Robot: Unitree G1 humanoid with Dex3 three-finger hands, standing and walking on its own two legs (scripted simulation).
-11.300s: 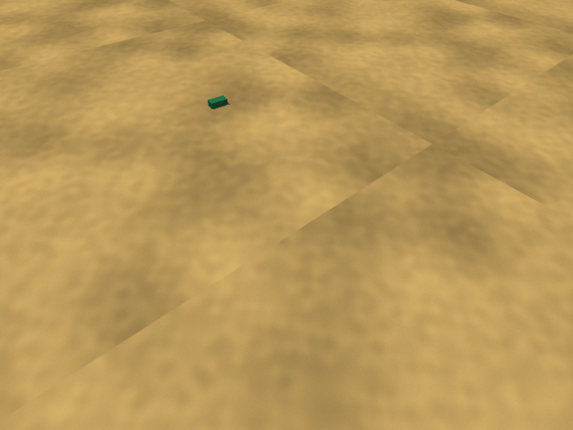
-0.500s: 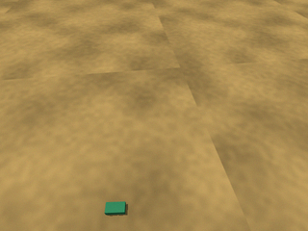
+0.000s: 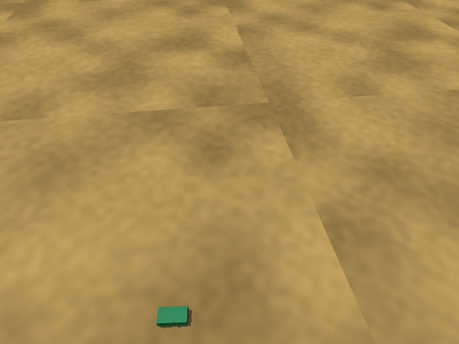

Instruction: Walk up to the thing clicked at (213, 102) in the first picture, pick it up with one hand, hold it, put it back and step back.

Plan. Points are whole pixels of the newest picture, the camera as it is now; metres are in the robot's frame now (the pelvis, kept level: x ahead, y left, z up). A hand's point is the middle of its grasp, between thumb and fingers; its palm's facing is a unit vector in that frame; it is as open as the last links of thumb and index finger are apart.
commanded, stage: walk up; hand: left
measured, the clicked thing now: (173, 315) +0.38 +0.22 -0.76
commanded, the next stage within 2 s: stand in 0.94 s
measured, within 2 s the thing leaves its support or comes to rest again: neither
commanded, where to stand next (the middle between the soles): +0.05 +0.02 m, yaw +1 degrees
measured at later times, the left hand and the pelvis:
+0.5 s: hand out of the picture +0.08 +0.26 -0.15, palm faces -0.01 -0.93 -0.38, open 7.4 cm; pelvis +0.00 -0.01 +0.00, yaw -1 degrees
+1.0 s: hand out of the picture +0.08 +0.26 -0.15, palm faces -0.04 -0.92 -0.38, open 7.4 cm; pelvis +0.00 +0.00 +0.00, yaw -1 degrees
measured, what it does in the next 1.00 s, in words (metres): stands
